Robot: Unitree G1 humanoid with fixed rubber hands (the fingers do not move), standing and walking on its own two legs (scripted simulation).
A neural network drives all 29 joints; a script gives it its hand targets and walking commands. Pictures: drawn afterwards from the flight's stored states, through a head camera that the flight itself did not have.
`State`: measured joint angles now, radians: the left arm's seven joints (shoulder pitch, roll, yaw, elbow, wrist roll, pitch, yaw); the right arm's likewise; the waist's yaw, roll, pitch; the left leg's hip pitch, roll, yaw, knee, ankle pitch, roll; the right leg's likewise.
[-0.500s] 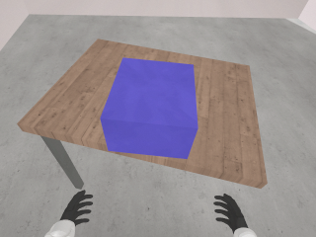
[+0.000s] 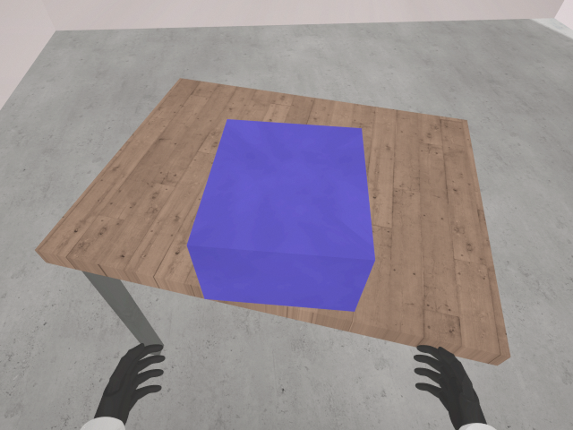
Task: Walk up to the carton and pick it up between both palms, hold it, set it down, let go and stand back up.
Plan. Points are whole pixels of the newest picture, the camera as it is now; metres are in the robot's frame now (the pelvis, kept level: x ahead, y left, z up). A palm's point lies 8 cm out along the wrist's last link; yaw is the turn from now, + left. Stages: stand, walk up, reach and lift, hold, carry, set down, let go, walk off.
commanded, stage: reach and lift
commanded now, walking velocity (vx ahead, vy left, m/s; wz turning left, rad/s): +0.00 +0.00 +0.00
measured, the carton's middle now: (286, 209) +0.50 +0.05 -0.03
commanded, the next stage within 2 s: none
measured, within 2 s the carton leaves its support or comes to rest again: neither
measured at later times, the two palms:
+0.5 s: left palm (110, 358) +0.20 +0.27 -0.02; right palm (465, 354) +0.24 -0.22 -0.01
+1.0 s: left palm (118, 287) +0.28 +0.27 +0.02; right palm (459, 284) +0.32 -0.21 +0.04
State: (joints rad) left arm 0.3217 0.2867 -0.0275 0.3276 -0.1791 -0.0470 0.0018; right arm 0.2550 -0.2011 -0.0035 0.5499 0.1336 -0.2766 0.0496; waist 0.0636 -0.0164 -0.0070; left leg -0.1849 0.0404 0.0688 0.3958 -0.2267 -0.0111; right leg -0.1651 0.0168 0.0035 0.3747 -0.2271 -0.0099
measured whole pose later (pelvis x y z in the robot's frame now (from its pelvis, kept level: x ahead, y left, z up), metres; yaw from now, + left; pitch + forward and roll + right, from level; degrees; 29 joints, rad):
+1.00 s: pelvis -0.01 -0.01 +0.00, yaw +1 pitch +5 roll -1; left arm -0.32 0.38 -0.02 0.87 -0.35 -0.25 -0.03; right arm -0.36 -0.32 0.13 0.86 0.39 -0.21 0.02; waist 0.03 -0.03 -0.10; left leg -0.29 0.04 0.03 0.36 -0.17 -0.02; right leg -0.25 0.03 0.00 0.32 -0.16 -0.02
